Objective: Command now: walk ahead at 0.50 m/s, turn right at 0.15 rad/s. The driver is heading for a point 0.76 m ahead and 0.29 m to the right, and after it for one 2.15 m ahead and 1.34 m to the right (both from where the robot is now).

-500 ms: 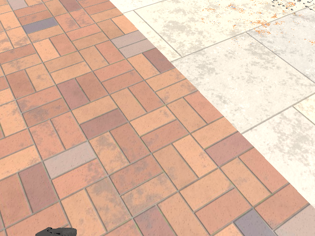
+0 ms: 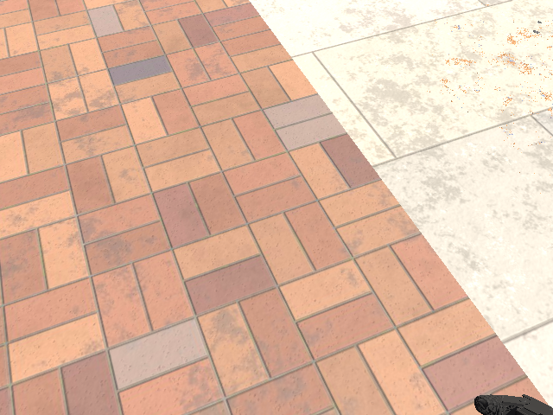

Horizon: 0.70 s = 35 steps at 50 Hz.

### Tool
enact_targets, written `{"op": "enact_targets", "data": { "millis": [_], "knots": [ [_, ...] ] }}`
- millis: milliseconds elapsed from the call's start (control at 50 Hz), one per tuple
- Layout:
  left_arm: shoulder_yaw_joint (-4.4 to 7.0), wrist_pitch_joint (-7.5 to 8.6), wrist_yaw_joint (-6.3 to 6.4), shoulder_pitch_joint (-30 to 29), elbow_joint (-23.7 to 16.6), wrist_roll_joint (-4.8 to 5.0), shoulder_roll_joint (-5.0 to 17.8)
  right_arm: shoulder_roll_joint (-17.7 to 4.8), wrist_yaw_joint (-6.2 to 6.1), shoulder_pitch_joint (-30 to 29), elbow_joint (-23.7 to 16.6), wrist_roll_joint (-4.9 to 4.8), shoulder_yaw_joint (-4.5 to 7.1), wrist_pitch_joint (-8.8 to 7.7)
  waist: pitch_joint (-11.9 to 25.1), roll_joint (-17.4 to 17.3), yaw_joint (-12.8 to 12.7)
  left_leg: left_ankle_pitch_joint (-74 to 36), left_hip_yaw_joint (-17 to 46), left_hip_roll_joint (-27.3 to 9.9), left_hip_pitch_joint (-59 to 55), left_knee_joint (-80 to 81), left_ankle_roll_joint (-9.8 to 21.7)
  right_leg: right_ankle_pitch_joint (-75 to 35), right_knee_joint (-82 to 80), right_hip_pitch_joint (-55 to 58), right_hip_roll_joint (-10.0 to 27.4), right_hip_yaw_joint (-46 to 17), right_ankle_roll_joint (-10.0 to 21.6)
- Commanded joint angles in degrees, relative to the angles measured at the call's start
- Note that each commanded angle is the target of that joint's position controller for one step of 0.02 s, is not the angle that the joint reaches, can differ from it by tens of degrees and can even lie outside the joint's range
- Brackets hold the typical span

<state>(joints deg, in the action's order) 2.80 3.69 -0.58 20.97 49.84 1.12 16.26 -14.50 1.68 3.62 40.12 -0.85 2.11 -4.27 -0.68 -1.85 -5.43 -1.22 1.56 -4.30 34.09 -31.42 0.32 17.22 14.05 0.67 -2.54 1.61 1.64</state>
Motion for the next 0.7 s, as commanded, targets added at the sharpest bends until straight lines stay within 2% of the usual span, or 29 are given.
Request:
{"op": "enact_targets", "data": {
  "millis": [20, 40, 60, 80, 100, 120, 140, 160, 180, 220, 240, 280, 360, 440, 500, 540, 560, 580, 600, 620, 640, 660, 680, 700],
  "knots": [
    [2.72, -0.54, 0.71, 0.98, -1.46, 0.40, 10.77, -6.25, 0.59, -3.34, -5.03, -0.05, 1.85, -1.78, -1.86, 6.84, 2.94, 4.54, -0.29, 1.70, -3.32, 3.40, 1.61, -24.55, 1.58, 0.21, 17.11, -10.32, 8.27],
    [2.76, -0.74, 0.85, -0.54, -1.72, 0.49, 11.08, -7.59, 0.39, 1.54, -3.72, 0.15, 2.62, -2.00, 0.72, 6.91, 6.15, 4.80, -1.56, 3.09, -10.82, 5.43, 2.64, -31.40, 6.69, -0.78, 15.72, -9.43, 7.23],
    [2.10, -0.73, 0.89, -0.74, -2.03, 0.09, 9.32, -10.51, -0.16, 10.02, -1.29, 0.57, 4.05, -2.09, 6.84, 5.73, 9.97, 3.50, -1.27, 2.35, -24.36, 4.88, 4.39, -33.52, 16.69, -4.97, 12.38, -7.30, 5.44],
    [0.55, -0.50, 0.88, -0.85, -3.92, -1.50, 5.25, -14.93, -0.91, 20.51, 0.04, 1.58, 5.24, -1.90, 16.71, -1.32, 13.67, 2.34, 10.58, -9.24, -42.11, 2.44, 8.08, -17.69, 35.06, -16.65, 7.89, -4.35, 2.89],
    [-1.02, 0.67, 0.49, 7.43, -4.49, -0.51, -0.46, -17.99, -0.73, 22.08, 1.23, 1.45, 5.75, -1.29, 23.79, -16.65, 9.50, 13.25, 34.76, -20.92, -58.46, 8.06, 16.38, 16.22, 52.85, -37.70, -0.25, -4.08, -0.12],
    [0.59, 1.17, 0.44, 3.60, -3.53, 1.03, 6.33, -12.00, -0.85, 21.78, 0.74, 1.04, 4.44, -1.11, 20.17, -9.67, 12.25, 23.39, 36.36, -19.04, -54.47, 12.55, 14.59, 15.94, 58.90, -43.40, 2.69, -9.46, -0.06],
    [1.55, 1.30, 0.45, -1.87, -5.27, 1.71, 8.92, -9.66, -1.10, 18.12, 0.69, 0.78, 3.57, -1.23, 11.79, -6.83, 12.00, 23.41, 27.63, -17.18, -47.16, 13.93, 12.06, 10.52, 59.60, -45.97, 5.08, -8.51, 0.34],
    [1.58, 1.07, 0.71, -4.23, -5.76, 1.29, 8.20, -8.24, -1.10, 13.92, 0.54, 0.97, 2.98, -1.33, 7.61, -3.54, 10.06, 18.66, 21.63, -14.99, -39.54, 15.68, 10.86, 5.69, 57.92, -44.02, 7.45, -7.41, 0.05],
    [1.85, 0.63, 0.75, -4.67, -5.93, 0.57, 7.62, -6.61, -0.98, 11.06, 0.64, 1.16, 2.55, -1.54, 4.46, -4.14, 8.38, 14.71, 16.87, -13.25, -33.71, 17.69, 10.59, 2.37, 55.35, -42.12, 8.88, -7.58, -0.32],
    [1.97, -0.83, 0.60, -2.33, -5.36, 0.84, 5.53, -5.32, -0.93, 8.30, 1.25, 1.60, 2.45, -2.29, 2.51, -5.42, 5.70, 9.75, 9.73, -11.05, -27.27, 21.29, 10.02, -0.91, 53.20, -36.89, 10.40, -7.73, -0.89],
    [1.89, -1.45, 0.61, -2.31, -5.49, 0.88, 4.41, -5.63, -1.01, 7.82, 1.74, 1.58, 2.62, -2.62, 1.67, -4.65, 5.07, 6.98, 7.06, -11.07, -25.74, 22.40, 10.25, -1.77, 52.58, -36.79, 10.56, -7.50, -1.24],
    [1.92, -2.27, 0.71, -4.17, -6.65, 0.49, 3.64, -6.85, -1.32, 7.98, 2.79, 1.74, 3.13, -2.99, 0.07, -2.86, 4.74, 2.48, 2.87, -11.35, -25.02, 23.71, 10.73, -5.28, 50.14, -39.09, 10.84, -7.88, -1.99],
    [1.65, -2.05, -0.23, -9.07, -8.50, 0.21, 2.65, -8.48, -2.15, 8.97, 4.36, 1.82, 3.65, -2.46, -1.51, -1.50, 5.90, -1.16, -5.14, -10.00, -27.20, 24.38, 9.73, -16.17, 38.31, -40.60, 10.36, -6.56, -2.34],
    [0.90, -1.71, -1.70, -17.18, -11.64, -0.04, 1.44, -10.48, -2.59, 12.01, 5.93, 1.09, 4.26, -1.44, -3.92, -0.10, 9.13, -2.16, -9.73, -11.02, -31.36, 23.92, 8.89, -19.71, 27.88, -40.03, 9.36, -2.20, -0.99],
    [1.01, -1.84, -2.57, -20.30, -14.00, 0.04, 2.14, -11.68, -2.57, 13.64, 7.15, 0.11, 4.82, -0.17, -4.88, -0.55, 9.60, -6.92, -11.39, -12.80, -37.57, 20.82, 7.86, -14.77, 24.11, -41.05, 8.41, -0.12, 0.94],
    [1.75, -2.05, -2.90, -18.95, -14.83, -0.04, 3.57, -13.20, -2.75, 12.68, 7.11, -0.44, 5.26, 0.64, -2.94, -2.12, 7.64, -22.73, -13.08, -13.09, -39.88, 14.95, 6.60, -9.08, 23.19, -36.44, 5.61, 2.80, 3.05],
    [2.49, -2.26, -2.86, -15.86, -14.50, -0.02, 4.83, -14.05, -2.91, 12.07, 6.93, -0.75, 5.51, 1.07, -0.51, -3.27, 5.55, -32.60, -13.83, -12.83, -40.30, 9.47, 5.94, -6.05, 23.40, -31.59, 3.35, 4.59, 4.31],
    [3.79, -2.38, -2.65, -8.94, -12.96, 0.19, 6.89, -14.37, -3.00, 11.04, 6.72, -1.02, 5.55, 1.57, 3.14, -3.03, 1.36, -38.20, -15.13, -11.46, -38.71, -0.21, 4.81, -6.15, 21.27, -22.58, 0.59, 5.98, 6.03],
    [5.86, -2.66, -1.79, 0.80, -10.32, 0.29, 10.60, -13.19, -3.13, 11.08, 6.50, -0.86, 4.99, 1.56, 8.18, -1.03, -3.39, -32.35, -16.14, -8.94, -30.96, -14.01, 2.55, -9.66, 17.94, -6.96, -1.09, 4.19, 8.30],
    [7.41, -3.14, -0.49, 5.05, -9.20, 0.54, 16.84, -7.10, -3.03, 13.30, 4.50, 1.66, 3.16, 0.93, 11.73, 11.51, -1.70, 4.78, -16.03, -3.22, -10.63, -34.25, -0.74, -9.76, 16.08, 9.79, 11.43, -17.26, 13.75],
    [6.90, -1.95, -1.04, 2.57, -11.77, 0.17, 18.65, -4.24, -2.35, 14.92, 2.05, 1.41, 1.61, -1.32, 20.91, 16.48, 2.00, 36.56, -2.38, 7.32, 5.58, -48.34, -2.50, 0.87, 5.48, 21.07, 21.93, -49.53, 24.18],
    [5.37, -1.08, -1.59, 2.41, -11.87, 0.00, 13.23, -9.53, -1.56, 7.87, 0.98, -0.93, 2.82, -3.00, 18.19, 8.40, -1.59, 32.82, 4.16, 3.94, 12.04, -50.03, -1.24, 1.99, 1.89, 20.06, 21.24, -45.82, 20.82],
    [4.70, -0.42, -1.57, 0.60, -11.55, -0.06, 10.99, -9.58, -1.29, 5.32, 0.06, -1.73, 2.69, -3.94, 11.02, 7.37, -0.52, 27.78, 3.27, 1.62, 13.59, -46.58, 0.22, -1.14, 2.19, 13.05, 19.18, -37.14, 18.54],
    [4.19, -0.18, -1.45, -3.33, -12.00, 0.00, 9.39, -8.94, -1.79, 5.39, 0.88, -0.50, 2.65, -4.26, 6.90, 2.60, 2.35, 23.55, 3.26, -0.93, 10.34, -41.31, 0.43, -6.62, 2.38, 4.46, 16.39, -30.58, 16.27]
  ]
}}
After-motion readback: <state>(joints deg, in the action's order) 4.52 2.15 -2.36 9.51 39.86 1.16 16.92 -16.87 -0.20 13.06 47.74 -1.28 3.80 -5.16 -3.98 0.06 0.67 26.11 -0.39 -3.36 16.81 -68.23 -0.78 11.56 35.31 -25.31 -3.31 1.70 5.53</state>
